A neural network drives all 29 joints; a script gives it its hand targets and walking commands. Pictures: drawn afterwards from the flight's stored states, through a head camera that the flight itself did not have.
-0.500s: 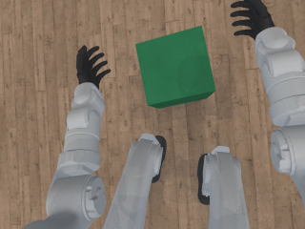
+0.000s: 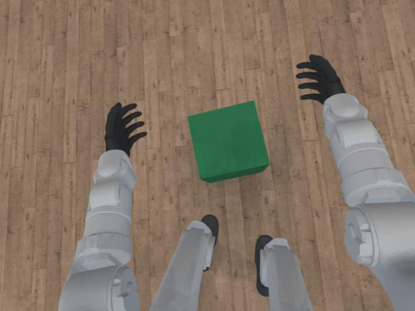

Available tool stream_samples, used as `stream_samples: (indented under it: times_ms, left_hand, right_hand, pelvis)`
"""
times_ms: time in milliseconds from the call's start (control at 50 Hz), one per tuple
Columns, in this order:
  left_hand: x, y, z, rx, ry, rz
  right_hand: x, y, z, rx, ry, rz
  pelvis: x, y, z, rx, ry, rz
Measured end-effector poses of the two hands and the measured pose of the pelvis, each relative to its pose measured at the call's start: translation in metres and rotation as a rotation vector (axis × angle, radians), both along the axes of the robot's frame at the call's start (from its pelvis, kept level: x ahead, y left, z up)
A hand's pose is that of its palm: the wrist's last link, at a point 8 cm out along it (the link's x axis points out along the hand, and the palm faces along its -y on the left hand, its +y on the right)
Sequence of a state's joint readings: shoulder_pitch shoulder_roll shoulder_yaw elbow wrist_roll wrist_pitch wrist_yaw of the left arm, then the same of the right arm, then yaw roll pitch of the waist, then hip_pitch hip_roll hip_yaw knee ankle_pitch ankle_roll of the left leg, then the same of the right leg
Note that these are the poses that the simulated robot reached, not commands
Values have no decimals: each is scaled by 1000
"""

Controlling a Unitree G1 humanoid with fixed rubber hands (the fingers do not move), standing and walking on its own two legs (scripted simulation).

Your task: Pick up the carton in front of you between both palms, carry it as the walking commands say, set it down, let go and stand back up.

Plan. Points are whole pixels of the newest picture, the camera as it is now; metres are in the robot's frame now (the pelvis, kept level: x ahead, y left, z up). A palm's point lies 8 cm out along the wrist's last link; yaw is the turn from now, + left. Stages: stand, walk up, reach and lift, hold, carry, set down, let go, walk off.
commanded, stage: let go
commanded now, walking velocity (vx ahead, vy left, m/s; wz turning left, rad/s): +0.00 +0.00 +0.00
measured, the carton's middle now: (229, 147) +0.48 +0.07 -0.52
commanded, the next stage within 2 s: stand in 1.24 s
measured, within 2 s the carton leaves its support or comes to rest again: neither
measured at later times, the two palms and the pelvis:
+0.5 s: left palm (41, 224) +0.25 +0.27 +0.04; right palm (387, 199) +0.34 -0.16 +0.02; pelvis +0.07 +0.04 +0.11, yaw +0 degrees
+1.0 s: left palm (74, 224) +0.26 +0.21 +0.06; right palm out of the picture +0.26 -0.26 +0.07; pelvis +0.11 -0.02 +0.13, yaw +2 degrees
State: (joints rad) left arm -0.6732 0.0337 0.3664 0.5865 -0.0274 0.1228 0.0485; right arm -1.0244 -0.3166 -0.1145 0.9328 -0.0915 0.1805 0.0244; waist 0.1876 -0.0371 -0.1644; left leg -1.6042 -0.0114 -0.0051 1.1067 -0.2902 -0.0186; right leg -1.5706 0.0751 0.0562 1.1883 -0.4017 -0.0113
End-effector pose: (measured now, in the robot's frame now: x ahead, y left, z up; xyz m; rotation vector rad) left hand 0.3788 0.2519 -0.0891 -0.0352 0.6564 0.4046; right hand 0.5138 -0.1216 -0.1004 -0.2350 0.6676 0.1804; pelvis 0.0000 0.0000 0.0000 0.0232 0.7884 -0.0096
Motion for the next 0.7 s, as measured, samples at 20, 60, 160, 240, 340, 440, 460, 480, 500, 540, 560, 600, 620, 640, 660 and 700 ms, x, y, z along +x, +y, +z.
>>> stream_samples:
  times_ms: [20,60,160,240,340,440,460,480,500,540,560,600,620,640,660,700]
  left_hand:
    - [-4,0,5,2,7,-21]
    - [-15,0,15,4,27,-65]
    - [-56,7,46,14,99,-173]
    - [-80,18,75,34,129,-255]
    - [-96,27,102,38,140,-330]
    - [-118,25,119,25,150,-337]
    - [-123,24,122,21,155,-332]
    - [-128,23,124,18,160,-326]
    - [-132,21,127,15,165,-320]
    - [-137,18,133,13,173,-312]
    - [-138,17,136,15,174,-310]
    - [-136,15,143,26,174,-312]
    - [-134,14,146,34,172,-315]
    - [-131,14,149,43,169,-318]
    - [-128,13,152,52,166,-321]
    - [-122,11,157,68,160,-327]
  right_hand:
    - [-7,-2,4,-5,1,-13]
    - [-24,-6,13,-14,6,-48]
    - [-86,-16,40,-36,35,-162]
    - [-126,-24,67,-52,46,-230]
    - [-150,-28,98,-68,38,-237]
    - [-167,-31,116,-71,56,-212]
    - [-170,-32,118,-70,64,-208]
    - [-173,-33,119,-69,72,-206]
    - [-176,-35,120,-68,80,-203]
    - [-182,-37,122,-63,92,-200]
    - [-184,-38,123,-60,95,-199]
    - [-187,-42,127,-53,94,-199]
    - [-188,-44,129,-49,90,-200]
    - [-189,-47,132,-45,86,-201]
    - [-191,-50,134,-41,82,-204]
    - [-195,-58,140,-37,74,-212]
  pelvis:
    - [1,2,5,-2,-8,0]
    - [5,5,16,-7,-33,-1]
    - [16,15,49,-19,-142,-8]
    - [26,24,72,-30,-262,-4]
    - [40,34,93,-35,-407,6]
    - [60,41,108,-35,-517,13]
    - [65,41,110,-35,-534,15]
    - [69,42,113,-34,-550,17]
    - [73,42,115,-33,-565,20]
    - [80,42,119,-31,-592,24]
    - [83,41,120,-29,-604,26]
    - [90,38,123,-25,-625,30]
    - [92,37,125,-23,-634,31]
    - [95,35,126,-21,-642,31]
    - [98,32,127,-18,-650,32]
    - [102,27,129,-13,-664,31]
